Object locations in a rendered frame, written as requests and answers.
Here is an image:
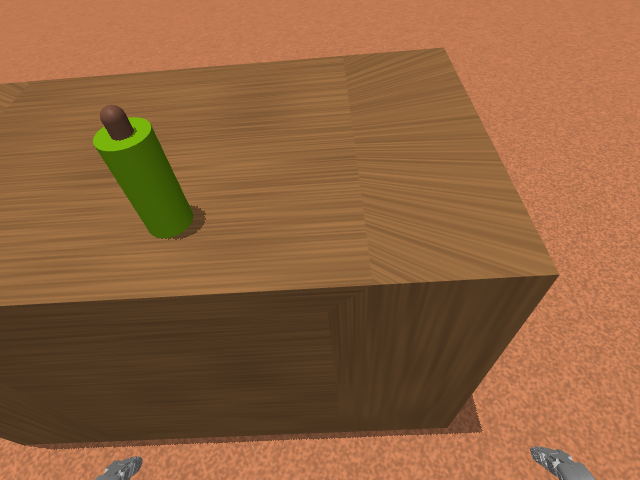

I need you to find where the left robot hand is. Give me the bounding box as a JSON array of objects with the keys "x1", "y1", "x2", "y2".
[{"x1": 94, "y1": 456, "x2": 142, "y2": 480}]

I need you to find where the right robot hand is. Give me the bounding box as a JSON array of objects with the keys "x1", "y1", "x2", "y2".
[{"x1": 530, "y1": 447, "x2": 596, "y2": 480}]

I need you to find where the bottle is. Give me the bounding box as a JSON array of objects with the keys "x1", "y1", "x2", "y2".
[{"x1": 93, "y1": 105, "x2": 193, "y2": 238}]

